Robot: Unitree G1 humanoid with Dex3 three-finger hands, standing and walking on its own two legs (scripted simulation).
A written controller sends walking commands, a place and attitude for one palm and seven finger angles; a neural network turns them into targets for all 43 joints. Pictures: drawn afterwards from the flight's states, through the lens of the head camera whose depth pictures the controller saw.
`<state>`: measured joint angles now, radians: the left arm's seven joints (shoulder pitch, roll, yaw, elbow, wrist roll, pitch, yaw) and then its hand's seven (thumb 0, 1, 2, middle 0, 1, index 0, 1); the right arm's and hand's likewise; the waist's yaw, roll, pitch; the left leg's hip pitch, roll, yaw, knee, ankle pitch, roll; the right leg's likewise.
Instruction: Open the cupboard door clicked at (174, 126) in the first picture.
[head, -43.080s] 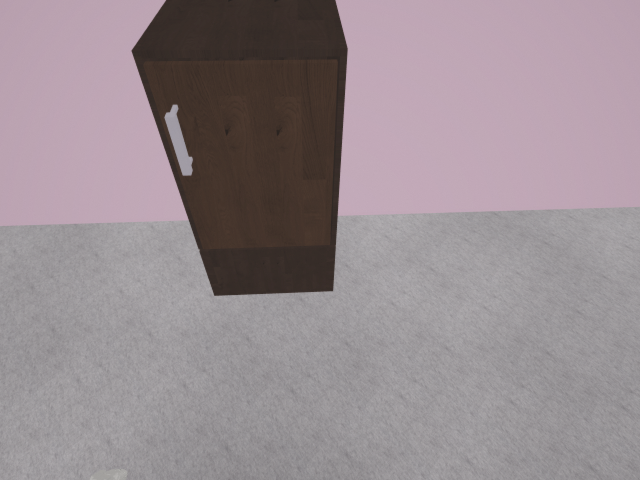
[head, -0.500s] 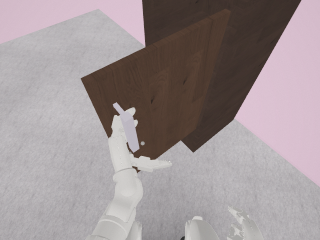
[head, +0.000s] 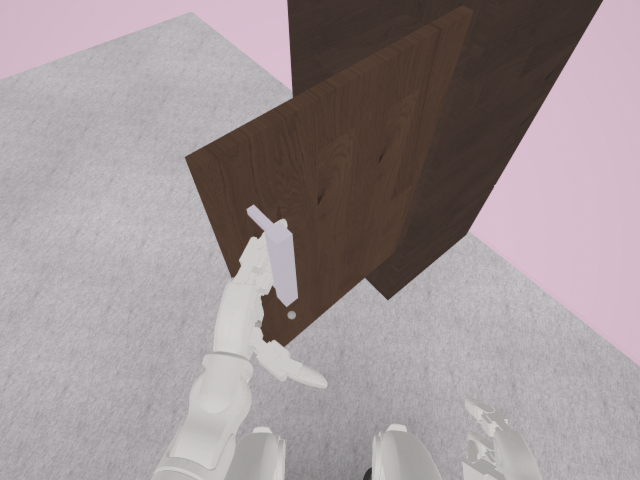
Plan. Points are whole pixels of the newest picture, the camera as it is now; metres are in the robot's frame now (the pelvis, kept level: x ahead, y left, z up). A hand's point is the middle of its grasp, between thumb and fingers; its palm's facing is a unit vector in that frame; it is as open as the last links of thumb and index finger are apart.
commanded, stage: slide the hand sideways off the handle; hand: left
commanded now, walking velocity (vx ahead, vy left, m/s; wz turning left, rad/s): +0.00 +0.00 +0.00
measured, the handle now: (273, 259) +0.37 +0.08 +0.05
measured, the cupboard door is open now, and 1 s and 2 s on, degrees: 92 91 91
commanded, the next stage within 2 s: draw the hand back to the body in 0.74 s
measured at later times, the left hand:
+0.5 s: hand (241, 349) +0.26 +0.10 +0.03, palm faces -0.08 -1.00 -0.03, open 16.2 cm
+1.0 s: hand (198, 370) +0.23 +0.14 +0.06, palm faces -0.07 -1.00 -0.05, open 16.4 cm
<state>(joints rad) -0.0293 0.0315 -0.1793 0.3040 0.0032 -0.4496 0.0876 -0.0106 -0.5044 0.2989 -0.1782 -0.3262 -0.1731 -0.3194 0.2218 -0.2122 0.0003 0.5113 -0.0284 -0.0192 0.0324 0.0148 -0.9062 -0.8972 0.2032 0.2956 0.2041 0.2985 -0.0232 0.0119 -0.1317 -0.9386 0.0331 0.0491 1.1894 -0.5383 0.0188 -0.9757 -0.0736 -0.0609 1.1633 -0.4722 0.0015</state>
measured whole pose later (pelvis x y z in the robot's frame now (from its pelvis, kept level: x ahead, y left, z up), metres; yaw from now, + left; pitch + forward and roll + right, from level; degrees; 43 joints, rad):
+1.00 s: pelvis +0.01 -0.01 -0.01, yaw +1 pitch +16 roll -2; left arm 0.41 0.21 0.03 -0.18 -0.20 -0.33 -0.19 -0.01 -0.50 0.30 -0.15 -0.30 -0.15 -0.30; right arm 0.23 -0.22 0.00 0.45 0.02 -0.09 -0.05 0.02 -0.91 -0.90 0.20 0.30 0.20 0.30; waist 0.00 0.04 -0.15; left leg -0.95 0.05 -0.01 1.26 -0.59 0.00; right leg -0.96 -0.06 -0.11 1.21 -0.52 -0.01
